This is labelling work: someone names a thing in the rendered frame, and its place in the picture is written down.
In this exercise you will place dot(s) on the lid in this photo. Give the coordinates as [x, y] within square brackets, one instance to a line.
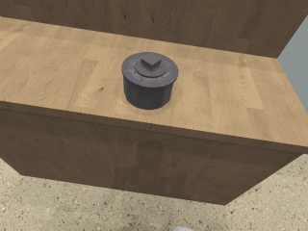
[139, 75]

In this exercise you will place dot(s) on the table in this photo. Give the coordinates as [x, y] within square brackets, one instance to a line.
[233, 118]

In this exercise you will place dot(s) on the knob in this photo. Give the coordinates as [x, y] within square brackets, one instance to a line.
[151, 61]

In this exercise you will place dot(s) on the pot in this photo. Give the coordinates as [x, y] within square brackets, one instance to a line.
[144, 98]

